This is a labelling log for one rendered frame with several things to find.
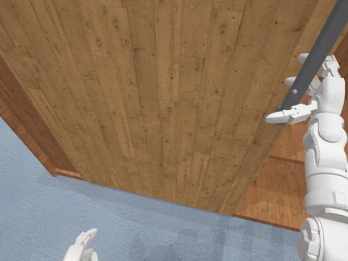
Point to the robot left hand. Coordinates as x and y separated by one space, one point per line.
77 251

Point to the robot right upper arm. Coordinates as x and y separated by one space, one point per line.
323 240

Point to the wardrobe door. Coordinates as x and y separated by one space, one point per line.
15 98
162 98

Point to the robot right hand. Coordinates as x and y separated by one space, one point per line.
329 94

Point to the robot right forearm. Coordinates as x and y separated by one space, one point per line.
326 168

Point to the handle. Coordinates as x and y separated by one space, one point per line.
329 34

